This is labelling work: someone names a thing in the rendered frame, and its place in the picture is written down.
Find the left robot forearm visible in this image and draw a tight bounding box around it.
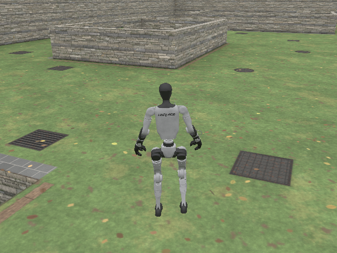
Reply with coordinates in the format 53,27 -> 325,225
136,127 -> 146,147

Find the left robot upper arm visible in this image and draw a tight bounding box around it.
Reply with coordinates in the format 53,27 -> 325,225
141,106 -> 156,135

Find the right robot hand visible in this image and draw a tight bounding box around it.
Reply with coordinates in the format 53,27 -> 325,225
190,140 -> 202,150

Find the right robot forearm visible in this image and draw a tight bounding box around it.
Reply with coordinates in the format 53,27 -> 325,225
190,125 -> 200,142

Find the left robot thigh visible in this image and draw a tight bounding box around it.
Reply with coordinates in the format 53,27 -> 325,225
151,147 -> 163,183

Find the left robot hand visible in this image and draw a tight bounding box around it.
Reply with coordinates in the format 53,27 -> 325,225
134,144 -> 146,156

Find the humanoid robot head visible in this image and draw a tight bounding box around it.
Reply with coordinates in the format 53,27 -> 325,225
157,83 -> 175,108

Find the right robot upper arm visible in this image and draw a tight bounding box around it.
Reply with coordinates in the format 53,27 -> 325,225
177,105 -> 194,133

